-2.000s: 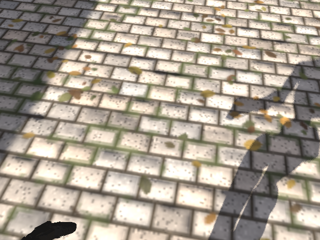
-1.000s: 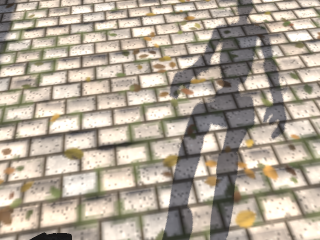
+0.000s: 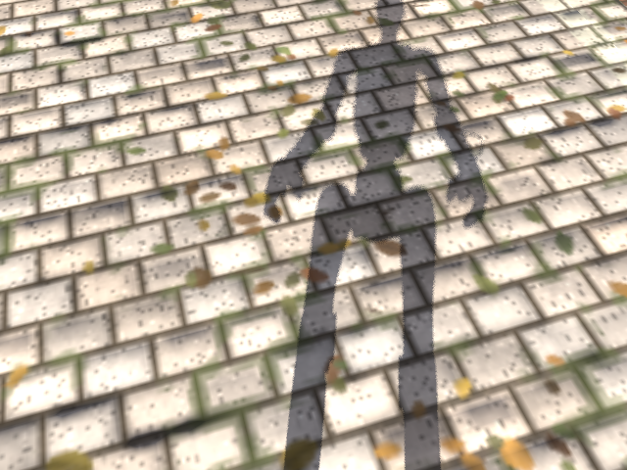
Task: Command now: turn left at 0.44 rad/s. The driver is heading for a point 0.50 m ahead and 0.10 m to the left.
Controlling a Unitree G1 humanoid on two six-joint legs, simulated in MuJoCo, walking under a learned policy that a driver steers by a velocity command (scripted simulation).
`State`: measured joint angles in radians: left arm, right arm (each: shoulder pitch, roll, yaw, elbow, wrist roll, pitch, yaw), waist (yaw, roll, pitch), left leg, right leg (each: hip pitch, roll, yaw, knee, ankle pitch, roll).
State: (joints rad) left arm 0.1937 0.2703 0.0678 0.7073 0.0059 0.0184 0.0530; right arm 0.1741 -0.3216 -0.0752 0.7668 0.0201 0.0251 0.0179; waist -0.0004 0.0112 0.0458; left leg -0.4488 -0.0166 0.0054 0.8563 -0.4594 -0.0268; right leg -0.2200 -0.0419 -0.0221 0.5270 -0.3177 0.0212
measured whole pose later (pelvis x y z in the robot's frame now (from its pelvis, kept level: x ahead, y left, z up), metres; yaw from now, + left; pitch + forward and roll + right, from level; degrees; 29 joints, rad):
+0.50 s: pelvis +0.02 +0.03 +0.01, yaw +18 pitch +2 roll -2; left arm 0.12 0.30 0.08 0.71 0.00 0.00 0.03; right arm 0.17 -0.32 -0.07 0.66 0.01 0.05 -0.02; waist -0.03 0.00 0.04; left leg -0.30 -0.11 -0.18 0.49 -0.20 0.06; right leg -0.42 0.03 0.12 0.73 -0.35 0.09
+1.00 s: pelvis +0.02 +0.02 +0.00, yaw +23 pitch -1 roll +0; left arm 0.18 0.25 0.02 0.79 0.02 -0.02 0.00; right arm 0.20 -0.26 -0.04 0.75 -0.01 0.04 -0.01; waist 0.01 -0.01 0.04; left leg -0.18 -0.01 -0.07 0.50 -0.30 0.00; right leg -0.23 -0.01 0.05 0.49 -0.25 0.04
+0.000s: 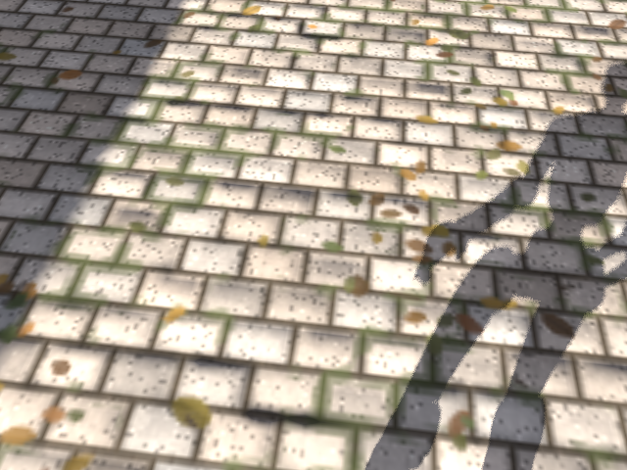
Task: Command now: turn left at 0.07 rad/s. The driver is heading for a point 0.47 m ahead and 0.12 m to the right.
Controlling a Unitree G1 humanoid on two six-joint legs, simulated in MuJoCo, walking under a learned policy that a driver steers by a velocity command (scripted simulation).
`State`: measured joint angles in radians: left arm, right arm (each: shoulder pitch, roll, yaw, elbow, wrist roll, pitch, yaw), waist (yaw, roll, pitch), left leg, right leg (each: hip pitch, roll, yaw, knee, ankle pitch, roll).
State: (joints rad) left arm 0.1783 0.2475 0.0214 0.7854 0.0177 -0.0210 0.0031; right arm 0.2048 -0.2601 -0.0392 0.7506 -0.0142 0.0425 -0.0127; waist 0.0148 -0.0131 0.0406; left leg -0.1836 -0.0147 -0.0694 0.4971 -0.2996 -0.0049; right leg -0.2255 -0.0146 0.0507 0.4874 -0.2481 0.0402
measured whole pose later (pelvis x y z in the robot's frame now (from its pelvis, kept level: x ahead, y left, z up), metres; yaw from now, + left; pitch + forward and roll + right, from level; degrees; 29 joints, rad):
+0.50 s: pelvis +0.00 +0.02 +0.00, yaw +0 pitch -2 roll +0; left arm 0.21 0.26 0.04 0.99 0.00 0.00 0.04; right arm 0.23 -0.24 -0.02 0.90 -0.01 0.00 -0.01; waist 0.01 0.00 0.04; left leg -0.15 -0.04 -0.06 0.49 -0.30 0.02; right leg -0.19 -0.04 0.06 0.47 -0.25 0.06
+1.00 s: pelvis +0.00 +0.01 +0.00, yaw +0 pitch -2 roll +0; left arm 0.23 0.23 0.02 1.10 0.00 0.01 0.05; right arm 0.26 -0.22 -0.01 1.02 0.00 0.00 -0.03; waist 0.01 0.00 0.04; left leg -0.16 -0.03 -0.05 0.48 -0.30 0.01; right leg -0.20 -0.03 0.06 0.48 -0.25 0.05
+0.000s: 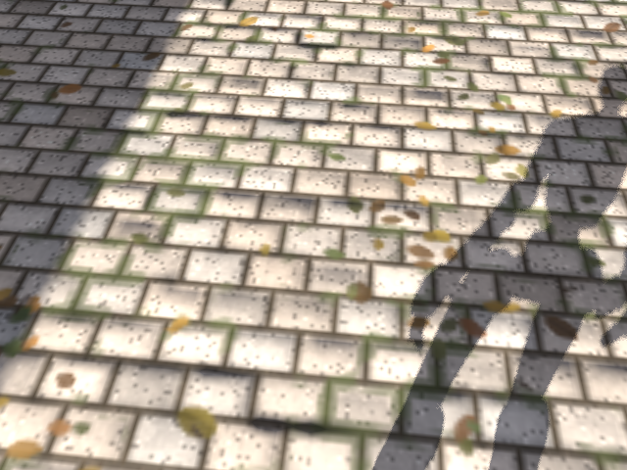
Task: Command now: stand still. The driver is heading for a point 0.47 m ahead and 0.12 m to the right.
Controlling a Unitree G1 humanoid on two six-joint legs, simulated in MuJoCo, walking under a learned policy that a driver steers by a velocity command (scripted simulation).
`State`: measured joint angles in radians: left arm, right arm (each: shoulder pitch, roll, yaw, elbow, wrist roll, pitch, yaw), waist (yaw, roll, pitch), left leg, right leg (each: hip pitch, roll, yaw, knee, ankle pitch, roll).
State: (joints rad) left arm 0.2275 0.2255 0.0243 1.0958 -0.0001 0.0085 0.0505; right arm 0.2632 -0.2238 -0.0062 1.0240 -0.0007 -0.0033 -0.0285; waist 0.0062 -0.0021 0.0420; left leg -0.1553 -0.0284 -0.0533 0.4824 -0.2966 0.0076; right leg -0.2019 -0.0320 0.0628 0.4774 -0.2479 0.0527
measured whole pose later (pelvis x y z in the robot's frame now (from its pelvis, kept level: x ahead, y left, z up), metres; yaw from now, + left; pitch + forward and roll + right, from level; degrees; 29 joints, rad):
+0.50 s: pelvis +0.11 -0.04 +0.01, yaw +0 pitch +1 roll +1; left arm 0.49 0.18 0.01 1.10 0.00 -0.09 0.00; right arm 0.17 -0.28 -0.05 0.94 0.03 -0.09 0.01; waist 0.06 0.03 0.00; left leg -0.58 0.07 0.01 0.96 -0.18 0.04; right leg 0.02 0.03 -0.02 0.23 -0.27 -0.05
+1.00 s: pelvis +0.35 +0.01 +0.01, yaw -5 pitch +0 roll +2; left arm 0.18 0.26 0.06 0.91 -0.01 -0.04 0.04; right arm 0.23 -0.24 -0.04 1.01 -0.02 -0.10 0.02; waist -0.03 -0.04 0.06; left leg -0.18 -0.05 0.11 0.31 -0.13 0.07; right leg -0.55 -0.08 0.04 0.90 -0.27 0.01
